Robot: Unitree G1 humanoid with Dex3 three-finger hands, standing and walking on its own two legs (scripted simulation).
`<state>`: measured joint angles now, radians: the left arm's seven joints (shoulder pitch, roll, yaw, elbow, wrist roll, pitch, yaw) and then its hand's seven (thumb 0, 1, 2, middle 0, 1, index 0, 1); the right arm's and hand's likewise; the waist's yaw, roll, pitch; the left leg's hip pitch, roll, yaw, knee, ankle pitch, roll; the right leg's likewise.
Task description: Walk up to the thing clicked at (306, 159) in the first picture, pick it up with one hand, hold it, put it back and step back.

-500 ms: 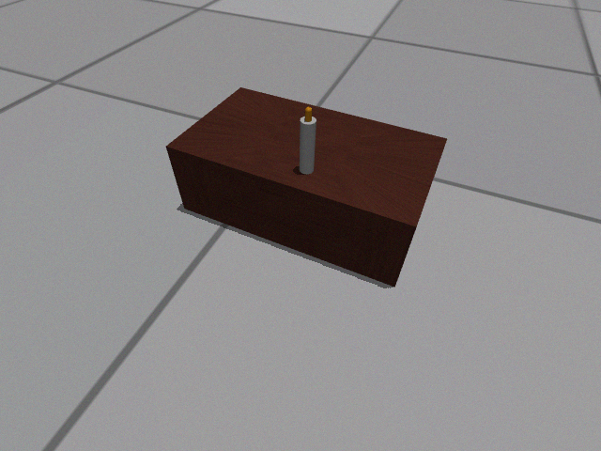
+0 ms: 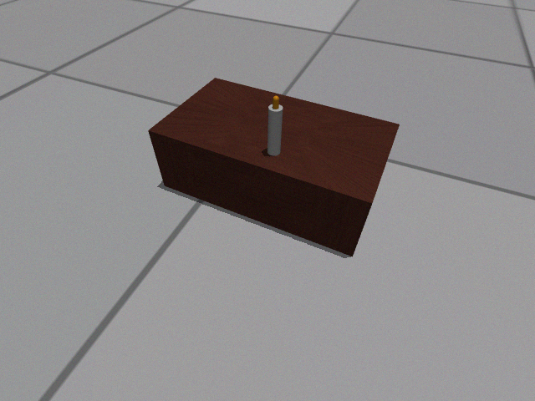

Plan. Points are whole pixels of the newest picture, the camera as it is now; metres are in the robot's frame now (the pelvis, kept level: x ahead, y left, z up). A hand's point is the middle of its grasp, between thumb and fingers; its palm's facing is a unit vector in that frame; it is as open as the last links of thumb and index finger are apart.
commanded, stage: stand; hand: left
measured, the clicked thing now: (274, 126) +1.21 -0.02 -0.29
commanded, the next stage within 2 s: walk up in 0.62 s
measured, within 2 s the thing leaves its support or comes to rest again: neither
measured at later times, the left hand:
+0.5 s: hand out of the picture +0.08 +0.25 -0.16, palm faces -0.03 -0.94 -0.35, open 7.4 cm
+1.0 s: hand out of the picture +0.17 +0.22 -0.15, palm faces -0.12 -0.88 -0.46, open 7.4 cm
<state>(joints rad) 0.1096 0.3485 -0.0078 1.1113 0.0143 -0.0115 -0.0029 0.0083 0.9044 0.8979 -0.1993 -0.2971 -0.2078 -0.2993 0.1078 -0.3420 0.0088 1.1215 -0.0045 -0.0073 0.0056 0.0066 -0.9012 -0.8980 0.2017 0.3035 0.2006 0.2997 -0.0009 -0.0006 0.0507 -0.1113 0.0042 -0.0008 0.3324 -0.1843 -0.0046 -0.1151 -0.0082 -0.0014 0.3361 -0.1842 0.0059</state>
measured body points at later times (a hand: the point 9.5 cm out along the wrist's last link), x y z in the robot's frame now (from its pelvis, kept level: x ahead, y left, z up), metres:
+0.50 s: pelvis +0.00 +0.00 +0.00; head +0.01 +0.00 +0.45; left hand +0.08 +0.30 -0.13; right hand +0.08 -0.30 -0.13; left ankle +0.00 +0.12 -0.75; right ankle +0.00 -0.12 -0.75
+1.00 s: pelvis +0.08 -0.07 -0.03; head +0.08 -0.10 +0.42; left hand +0.17 +0.26 -0.11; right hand +0.09 -0.41 -0.17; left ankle +0.02 +0.09 -0.71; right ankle +0.12 -0.19 -0.75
